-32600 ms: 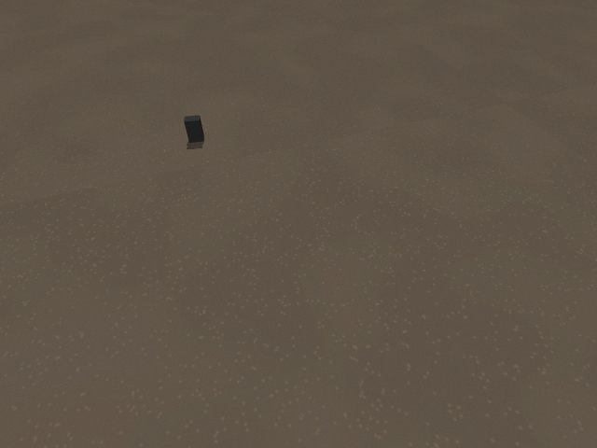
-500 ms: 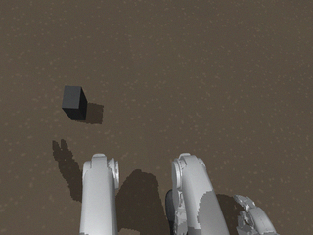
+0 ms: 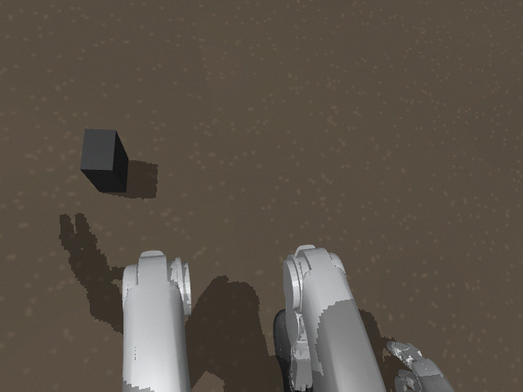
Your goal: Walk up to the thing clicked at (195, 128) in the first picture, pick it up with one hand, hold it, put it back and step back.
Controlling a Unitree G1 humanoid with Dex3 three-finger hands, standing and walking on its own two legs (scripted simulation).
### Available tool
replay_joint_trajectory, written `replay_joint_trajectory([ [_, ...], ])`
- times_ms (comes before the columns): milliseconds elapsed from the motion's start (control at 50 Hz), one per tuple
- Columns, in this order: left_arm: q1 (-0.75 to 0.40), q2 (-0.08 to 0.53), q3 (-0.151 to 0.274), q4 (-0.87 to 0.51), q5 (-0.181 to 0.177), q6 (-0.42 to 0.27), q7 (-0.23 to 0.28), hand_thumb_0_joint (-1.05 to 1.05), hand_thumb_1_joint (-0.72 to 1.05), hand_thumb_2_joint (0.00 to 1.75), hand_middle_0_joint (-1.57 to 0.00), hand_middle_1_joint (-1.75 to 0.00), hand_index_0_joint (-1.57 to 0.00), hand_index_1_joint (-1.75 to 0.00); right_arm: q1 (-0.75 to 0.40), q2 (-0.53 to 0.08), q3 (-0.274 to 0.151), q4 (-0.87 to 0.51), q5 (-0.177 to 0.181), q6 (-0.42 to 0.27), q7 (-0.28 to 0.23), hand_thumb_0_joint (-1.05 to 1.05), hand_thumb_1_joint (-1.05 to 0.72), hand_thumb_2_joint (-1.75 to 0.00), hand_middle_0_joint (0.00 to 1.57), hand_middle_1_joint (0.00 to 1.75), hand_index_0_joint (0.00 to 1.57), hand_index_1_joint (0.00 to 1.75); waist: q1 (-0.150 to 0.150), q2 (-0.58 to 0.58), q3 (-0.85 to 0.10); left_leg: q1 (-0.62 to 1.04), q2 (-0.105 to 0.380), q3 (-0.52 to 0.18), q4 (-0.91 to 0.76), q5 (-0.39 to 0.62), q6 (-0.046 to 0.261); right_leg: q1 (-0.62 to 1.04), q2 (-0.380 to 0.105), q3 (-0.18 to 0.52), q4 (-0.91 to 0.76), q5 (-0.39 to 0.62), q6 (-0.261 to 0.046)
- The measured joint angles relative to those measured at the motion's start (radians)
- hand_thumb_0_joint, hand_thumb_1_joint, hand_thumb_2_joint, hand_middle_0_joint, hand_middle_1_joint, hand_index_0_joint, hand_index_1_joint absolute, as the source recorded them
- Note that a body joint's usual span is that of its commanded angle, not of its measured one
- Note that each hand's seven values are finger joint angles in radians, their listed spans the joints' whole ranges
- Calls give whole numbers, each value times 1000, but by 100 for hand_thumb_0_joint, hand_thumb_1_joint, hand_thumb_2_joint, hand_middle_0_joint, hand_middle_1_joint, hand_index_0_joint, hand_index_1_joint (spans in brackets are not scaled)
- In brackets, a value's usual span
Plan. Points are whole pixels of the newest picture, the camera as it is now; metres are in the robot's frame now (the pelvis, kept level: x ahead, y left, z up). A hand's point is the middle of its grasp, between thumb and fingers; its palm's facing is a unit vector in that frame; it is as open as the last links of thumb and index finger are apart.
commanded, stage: approach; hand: left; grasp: from above
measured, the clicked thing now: (107, 163) +0.54 +0.29 -0.30
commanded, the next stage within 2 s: close in in 0.58 s
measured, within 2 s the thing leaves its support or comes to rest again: neither
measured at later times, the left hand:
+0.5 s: hand out of the picture +0.44 +0.40 -0.14, palm faces +0.37 -0.93 +0.00, open 17.1 cm
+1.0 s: hand (75, 179) +0.48 +0.32 -0.24, palm faces +0.41 -0.91 +0.01, open 17.4 cm
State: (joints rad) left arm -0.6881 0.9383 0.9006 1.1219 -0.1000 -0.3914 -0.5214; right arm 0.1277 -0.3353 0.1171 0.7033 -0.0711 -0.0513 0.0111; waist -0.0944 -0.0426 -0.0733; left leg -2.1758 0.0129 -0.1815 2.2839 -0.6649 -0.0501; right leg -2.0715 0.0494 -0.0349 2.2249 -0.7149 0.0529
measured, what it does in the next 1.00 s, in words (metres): lowers itself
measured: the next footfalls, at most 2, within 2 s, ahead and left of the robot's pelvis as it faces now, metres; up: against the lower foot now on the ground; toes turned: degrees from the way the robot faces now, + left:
none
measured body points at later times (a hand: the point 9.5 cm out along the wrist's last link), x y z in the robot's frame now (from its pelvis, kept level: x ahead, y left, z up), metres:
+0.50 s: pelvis +0.00 +0.01 -0.05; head +0.24 +0.12 +0.31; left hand +0.41 +0.45 -0.13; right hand +0.14 -0.27 -0.13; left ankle +0.09 +0.14 -0.34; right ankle +0.10 -0.14 -0.34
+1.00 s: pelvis -0.01 +0.02 -0.08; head +0.25 +0.16 +0.25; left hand +0.45 +0.37 -0.23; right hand +0.11 -0.25 -0.12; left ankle +0.09 +0.14 -0.34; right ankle +0.10 -0.13 -0.34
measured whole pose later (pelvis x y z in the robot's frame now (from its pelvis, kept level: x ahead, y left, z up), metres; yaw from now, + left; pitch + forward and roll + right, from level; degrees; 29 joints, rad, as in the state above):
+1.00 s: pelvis -0.01 +0.02 -0.08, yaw -9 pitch +16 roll -16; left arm -0.75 0.96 0.78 1.48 -0.03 -0.92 -0.11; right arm -0.12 -0.38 0.47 0.52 -0.32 0.08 0.10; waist -0.27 -0.25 0.25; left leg -2.24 0.02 -0.38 2.63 -0.71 -0.04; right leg -2.09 0.12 -0.17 2.42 -0.68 0.08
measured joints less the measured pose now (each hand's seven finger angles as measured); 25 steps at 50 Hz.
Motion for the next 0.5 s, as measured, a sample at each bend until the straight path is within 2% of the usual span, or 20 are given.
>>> replay_joint_trajectory([
  [160, -23, 10, -13, 15, -13, -15, -10, -2, -46, 18, -3, -17, -3, -16, -12, -5, 8, -4, -2, 10, 3, 0, -88, -89, 21, 30, 20, 30, -6, -7, 6, -17, -3, -3, 19, -4, 2, -12, 0, -3, 15, -5, -7],
  [320, -63, 11, -45, 125, -68, -124, -17, -1, -50, 11, -5, -14, -5, -14, -47, -18, 48, -27, -27, 9, 17, 0, -88, -89, 21, 30, 20, 30, -27, -29, 44, -59, 0, -20, 80, -11, 6, -50, 13, -10, 63, -5, 6],
  [400, -79, 0, -53, 177, -49, -173, 8, -1, -50, 10, -5, -14, -6, -13, -76, -17, 81, -50, -54, 18, 27, 0, -88, -89, 21, 30, 20, 30, -48, -56, 88, -83, -2, -40, 133, -16, 0, -70, 22, -21, 103, -5, 7],
  [500, -79, -16, -51, 188, 12, -230, 70, -2, -49, 11, -5, -14, -5, -14, -121, -8, 127, -70, -98, 43, 41, 0, -88, -89, 21, 30, 20, 30, -76, -100, 156, -101, -6, -68, 195, -22, -5, -81, 32, -39, 149, -4, 5],
])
